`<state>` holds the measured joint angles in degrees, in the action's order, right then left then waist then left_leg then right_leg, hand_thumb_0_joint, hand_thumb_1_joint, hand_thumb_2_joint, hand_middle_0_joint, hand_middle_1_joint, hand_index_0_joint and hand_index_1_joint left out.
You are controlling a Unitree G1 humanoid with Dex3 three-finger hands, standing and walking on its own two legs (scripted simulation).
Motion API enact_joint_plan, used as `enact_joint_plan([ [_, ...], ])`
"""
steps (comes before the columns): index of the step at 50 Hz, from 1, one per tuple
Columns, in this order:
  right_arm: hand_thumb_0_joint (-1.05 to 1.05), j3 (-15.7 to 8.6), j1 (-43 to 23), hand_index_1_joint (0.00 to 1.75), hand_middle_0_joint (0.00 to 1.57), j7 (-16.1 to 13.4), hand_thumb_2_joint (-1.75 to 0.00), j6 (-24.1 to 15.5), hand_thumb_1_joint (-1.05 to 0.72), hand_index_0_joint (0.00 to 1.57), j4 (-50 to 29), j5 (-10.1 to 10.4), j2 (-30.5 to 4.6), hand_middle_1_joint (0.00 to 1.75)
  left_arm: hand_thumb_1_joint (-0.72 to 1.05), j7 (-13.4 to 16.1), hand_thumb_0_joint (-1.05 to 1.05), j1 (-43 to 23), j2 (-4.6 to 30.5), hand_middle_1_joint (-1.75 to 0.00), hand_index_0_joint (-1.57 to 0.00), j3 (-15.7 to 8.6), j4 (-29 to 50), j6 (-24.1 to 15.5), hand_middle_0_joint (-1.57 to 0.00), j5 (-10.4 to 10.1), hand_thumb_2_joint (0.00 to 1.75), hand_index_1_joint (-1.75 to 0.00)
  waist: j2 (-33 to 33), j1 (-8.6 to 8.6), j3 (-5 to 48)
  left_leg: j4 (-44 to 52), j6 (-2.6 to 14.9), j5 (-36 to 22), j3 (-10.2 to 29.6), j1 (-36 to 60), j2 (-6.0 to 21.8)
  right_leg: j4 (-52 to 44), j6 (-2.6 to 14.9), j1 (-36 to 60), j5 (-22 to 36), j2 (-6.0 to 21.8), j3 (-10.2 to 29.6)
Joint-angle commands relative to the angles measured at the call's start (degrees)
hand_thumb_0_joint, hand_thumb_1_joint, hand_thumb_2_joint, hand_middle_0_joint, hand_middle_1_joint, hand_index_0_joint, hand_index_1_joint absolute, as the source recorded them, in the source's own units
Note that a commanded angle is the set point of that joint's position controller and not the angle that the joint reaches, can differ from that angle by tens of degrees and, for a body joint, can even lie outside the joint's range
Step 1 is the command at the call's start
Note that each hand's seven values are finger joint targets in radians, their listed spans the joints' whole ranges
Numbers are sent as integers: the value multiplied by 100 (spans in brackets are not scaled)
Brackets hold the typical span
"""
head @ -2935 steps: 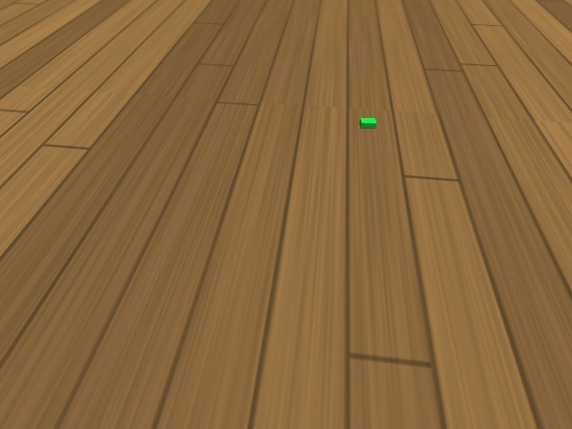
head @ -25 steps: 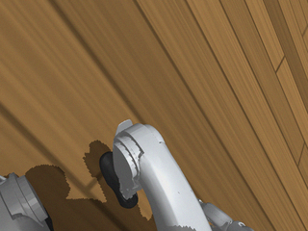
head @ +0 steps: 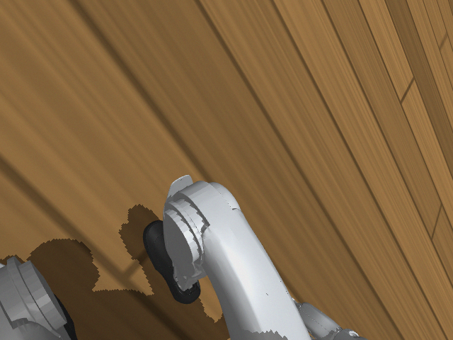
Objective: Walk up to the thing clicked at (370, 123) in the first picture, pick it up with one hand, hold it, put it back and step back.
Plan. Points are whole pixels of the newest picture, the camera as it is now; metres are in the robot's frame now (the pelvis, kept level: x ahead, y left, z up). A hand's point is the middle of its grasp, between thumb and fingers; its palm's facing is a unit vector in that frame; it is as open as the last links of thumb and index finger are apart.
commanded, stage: open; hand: left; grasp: from above
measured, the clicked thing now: out of the picture +0.46 +0.39 -0.30
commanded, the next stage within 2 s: withdraw in 0.34 s
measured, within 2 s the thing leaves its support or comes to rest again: neither
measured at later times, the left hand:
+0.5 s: hand out of the picture +0.45 +0.39 -0.26, palm faces -0.34 -0.27 -0.90, open 14.3 cm
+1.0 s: hand out of the picture +0.42 +0.41 -0.12, palm faces -0.47 -0.13 -0.87, open 14.0 cm
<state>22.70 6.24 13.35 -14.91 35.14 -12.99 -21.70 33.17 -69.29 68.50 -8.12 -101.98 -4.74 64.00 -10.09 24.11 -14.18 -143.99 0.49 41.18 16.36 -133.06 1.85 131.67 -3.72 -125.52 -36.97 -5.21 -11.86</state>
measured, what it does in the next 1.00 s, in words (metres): stands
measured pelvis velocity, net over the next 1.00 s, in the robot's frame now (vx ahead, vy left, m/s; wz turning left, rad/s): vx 0.00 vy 0.00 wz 0.09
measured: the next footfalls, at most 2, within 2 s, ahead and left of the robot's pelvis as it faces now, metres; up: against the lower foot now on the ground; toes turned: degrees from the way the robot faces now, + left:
none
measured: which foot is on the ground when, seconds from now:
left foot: down 0.00-1.00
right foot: down 0.00-1.00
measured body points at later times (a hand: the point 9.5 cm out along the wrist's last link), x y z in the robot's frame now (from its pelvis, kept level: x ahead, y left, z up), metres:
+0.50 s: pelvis +0.00 +0.00 +0.00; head +0.30 +0.14 +0.30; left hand +0.46 +0.40 -0.21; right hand +0.05 -0.24 -0.04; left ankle +0.06 +0.12 -0.29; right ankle +0.12 -0.12 -0.29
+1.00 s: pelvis +0.00 +0.00 +0.02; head +0.23 +0.13 +0.38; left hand +0.44 +0.42 -0.07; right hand +0.14 -0.26 -0.06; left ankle +0.06 +0.12 -0.29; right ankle +0.12 -0.12 -0.29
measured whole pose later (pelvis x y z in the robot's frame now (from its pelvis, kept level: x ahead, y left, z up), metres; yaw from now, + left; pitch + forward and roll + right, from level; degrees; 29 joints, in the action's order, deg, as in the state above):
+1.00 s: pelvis +0.00 +0.00 +0.02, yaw +5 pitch +31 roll -14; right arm 9.2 6.6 9.2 -0.7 32.8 -6.5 -20.0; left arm 3.5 -51.6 53.5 -2.6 -63.2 -10.1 63.7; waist -0.8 11.9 -2.1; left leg -137.7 1.2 38.4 11.0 -131.9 0.2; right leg 129.2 -2.5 -124.4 -37.8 -2.2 -8.1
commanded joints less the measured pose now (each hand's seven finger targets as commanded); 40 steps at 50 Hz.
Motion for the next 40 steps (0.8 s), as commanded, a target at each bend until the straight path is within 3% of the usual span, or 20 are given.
enact_joint_plan([
  [1,0,-571,1205,30,20,-47,-90,25,-88,20,231,72,-2014,30,-58,222,0,-1185,1380,-97,-5,-34,697,74,-7,-44,102,-100,3650,349,3724,1531,-100,-1687,-371,3013,387,-938,457,2028,1620,-116,-536],
  [8,0,-567,1143,30,20,-71,-90,36,-88,20,170,67,-2051,30,-59,163,0,-1221,1416,-97,-5,-18,699,41,-7,-70,103,-99,3609,386,3623,1567,-84,-1437,-380,2903,375,-984,457,2040,1462,-120,-540],
  [9,0,-513,1109,30,20,-82,-90,60,-88,20,137,54,-1998,30,-59,162,0,-909,1366,-97,-5,-7,406,72,-8,-47,104,-100,3432,385,3666,1564,-69,-1418,-409,2852,368,-1024,451,2205,1498,-141,-547],
  [10,0,-586,1118,30,20,-85,-90,65,-88,20,155,75,-2052,30,-58,152,0,-1157,1387,-97,-5,23,738,26,-7,-38,103,-99,3516,365,3643,1542,-67,-1410,-405,2857,364,-992,447,2052,1460,-133,-547],
  [17,0,-490,1125,30,20,-92,-90,102,-88,20,218,63,-1948,30,-57,193,0,-1056,1394,-97,-5,-33,623,4,-7,-75,102,-99,3559,353,3755,1503,-83,-1719,-372,2989,389,-976,431,2151,1680,-116,-556],
  [18,0,-526,1223,30,20,-83,-90,117,-88,20,211,44,-1987,30,-58,172,0,-1058,1388,-97,-5,-4,624,7,-7,-44,102,-99,3590,433,3721,1512,-69,-1749,-414,2999,373,-1021,436,2251,1719,-129,-535],
  [21,0,-572,1109,30,20,-91,-90,98,-88,20,165,52,-2028,30,-58,182,0,-1242,1405,-97,-5,0,888,-6,-8,-64,102,-99,3695,358,3731,1536,-102,-1728,-388,3096,386,-970,457,2081,1638,-118,-526],
  [24,0,-586,1117,30,20,-106,-90,111,-90,20,213,46,-2033,30,-53,154,0,-1090,1421,-99,-6,-7,658,30,-7,-49,100,-99,3633,345,3644,1590,-91,-1451,-434,2943,364,-1033,465,2152,1495,-134,-529],
  [28,0,-705,1111,30,20,-102,-90,139,-90,20,188,101,-1968,30,-54,-15,0,-1253,1686,-98,-6,-195,1650,45,-7,23,100,-99,4201,59,4426,1626,-148,-1892,-448,3505,375,-959,498,2176,1654,-109,-498],
  [29,0,-727,906,30,20,-84,-90,133,-90,20,-23,136,-1910,30,-55,-100,0,-1317,1563,-98,-6,-106,2031,33,-7,47,101,-99,4381,-9,4583,1581,-148,-2113,-488,3607,352,-931,509,2152,1792,-105,-472],
  [30,0,-776,990,30,20,-77,-90,182,-90,20,119,127,-1893,30,-55,-197,0,-986,1493,-98,-6,-109,1829,86,-7,69,101,-99,4293,-32,4637,1600,-136,-2130,-533,3586,332,-970,508,2266,1825,-123,-465],
  [31,0,-856,982,30,20,-61,-90,210,-90,20,96,190,-1873,30,-55,-316,0,-1202,1587,-98,-5,-192,2567,51,-6,83,101,-99,4519,-192,4927,1571,-161,-2398,-530,3692,326,-889,512,2153,1956,-84,-444],
  [32,0,-938,1047,30,20,-42,-90,278,-90,20,220,214,-1828,30,-55,-463,0,-621,1425,-98,-5,-178,2150,104,-7,86,101,-99,4468,-283,4888,1576,-151,-2355,-578,3610,300,-882,534,2134,1879,-104,-421],
  [33,0,-992,1023,30,20,-23,-90,332,-90,20,147,246,-1787,30,-55,-644,0,-689,1319,-98,-5,-133,2595,83,-6,102,101,-99,4490,-318,4958,1600,-143,-2373,-636,3510,270,-917,541,2142,1883,-80,-369],
  [34,0,-1133,1145,30,20,-32,-90,450,-90,20,233,266,-1823,30,-55,-788,0,-155,1433,-98,-5,-354,2393,137,-6,154,101,-99,4374,-433,5007,1658,-127,-2316,-659,3480,263,-965,538,2223,1846,-85,-352],
  [36,0,-1255,1008,30,20,-34,-90,632,-90,20,-13,327,-1726,30,-54,-1224,0,-256,872,-98,-6,-59,3172,84,-7,119,101,-99,4237,-526,4979,1711,-119,-2228,-737,3318,192,-1043,600,2076,1762,-46,-296],
  [37,0,-1344,980,30,20,-55,-90,723,-90,20,-99,398,-1695,30,-55,-1431,0,143,869,-98,-5,-86,3163,78,-7,126,101,-99,4148,-721,5017,1817,-102,-2125,-753,3315,173,-1024,602,2073,1630,-65,-266],
  [38,0,-1422,1030,30,20,-78,-90,825,-90,20,-144,436,-1723,30,-54,-1646,0,313,850,-98,-6,-122,3343,75,-7,153,101,-99,3980,-738,4999,1830,-84,-2045,-766,3221,149,-1071,617,2044,1564,-37,-232],
  [40,0,-1593,1126,30,20,-154,-90,1031,-90,20,-269,499,-1699,30,-52,-2065,0,344,394,-97,-6,1,3774,-15,-7,140,100,-98,3621,-702,4838,1936,-64,-1790,-773,2997,91,-1157,650,1951,1433,3,-212],
])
